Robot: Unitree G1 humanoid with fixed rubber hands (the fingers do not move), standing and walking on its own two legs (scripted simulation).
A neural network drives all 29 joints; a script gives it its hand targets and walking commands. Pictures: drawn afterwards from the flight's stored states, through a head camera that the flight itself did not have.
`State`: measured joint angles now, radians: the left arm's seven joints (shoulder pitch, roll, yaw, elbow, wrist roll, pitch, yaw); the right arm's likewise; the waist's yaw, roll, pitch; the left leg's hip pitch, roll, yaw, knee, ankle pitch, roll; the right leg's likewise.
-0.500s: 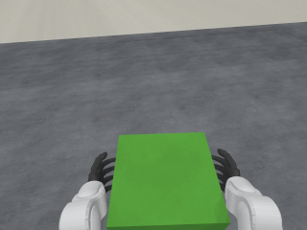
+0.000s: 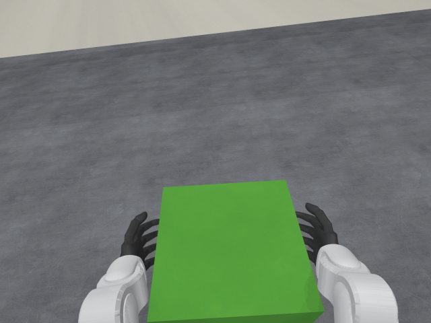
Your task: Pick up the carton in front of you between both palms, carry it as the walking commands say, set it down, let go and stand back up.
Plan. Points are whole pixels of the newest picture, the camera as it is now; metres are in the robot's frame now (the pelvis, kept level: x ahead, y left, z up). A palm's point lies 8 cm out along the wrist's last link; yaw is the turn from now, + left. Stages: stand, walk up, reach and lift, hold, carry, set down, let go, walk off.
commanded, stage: carry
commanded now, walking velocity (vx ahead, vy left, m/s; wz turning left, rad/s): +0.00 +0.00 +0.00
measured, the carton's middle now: (229, 270) +0.24 +0.01 +0.00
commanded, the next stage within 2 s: hold in 1.96 s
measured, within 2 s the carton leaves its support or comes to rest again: neither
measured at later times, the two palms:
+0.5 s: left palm (153, 161) +0.45 +0.16 +0.08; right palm (294, 159) +0.43 -0.14 +0.08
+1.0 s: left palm (159, 166) +0.44 +0.15 +0.08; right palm (303, 166) +0.41 -0.15 +0.08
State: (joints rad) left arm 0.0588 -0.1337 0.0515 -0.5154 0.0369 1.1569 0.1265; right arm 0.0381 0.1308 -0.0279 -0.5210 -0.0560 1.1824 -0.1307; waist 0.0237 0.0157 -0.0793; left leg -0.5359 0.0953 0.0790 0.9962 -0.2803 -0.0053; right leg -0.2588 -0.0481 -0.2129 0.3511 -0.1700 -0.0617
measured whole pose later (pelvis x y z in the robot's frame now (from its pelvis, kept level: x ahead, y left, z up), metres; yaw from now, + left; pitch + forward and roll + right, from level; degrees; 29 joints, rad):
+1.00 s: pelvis +0.19 +0.01 -0.02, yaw -4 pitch +2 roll +1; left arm 0.01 -0.13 0.05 -0.52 0.05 1.22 0.13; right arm 0.01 0.13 -0.04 -0.52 -0.05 1.22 -0.13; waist 0.00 -0.01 -0.11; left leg -0.36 0.08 0.21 0.57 -0.23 0.02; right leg -0.11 -0.06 -0.15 0.52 -0.44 0.01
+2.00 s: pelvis +0.15 +0.01 -0.02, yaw -5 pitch +0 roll +1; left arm -0.18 -0.14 0.16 0.13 0.22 0.68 0.03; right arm -0.19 0.14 -0.16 0.16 -0.22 0.66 -0.02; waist 0.01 -0.03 -0.01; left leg -0.35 0.06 0.14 0.47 -0.10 0.02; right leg -0.15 -0.03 -0.10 0.52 -0.33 -0.01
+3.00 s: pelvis +0.11 +0.05 -0.06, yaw -14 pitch +20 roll -1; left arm -0.60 -0.18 0.44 0.52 0.35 0.23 0.04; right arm -0.65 0.11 -0.48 0.62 -0.34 0.19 0.05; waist -0.01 -0.04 0.09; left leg -0.97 -0.04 -0.07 0.80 -0.17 0.00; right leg -0.84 0.07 0.12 0.89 -0.40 0.04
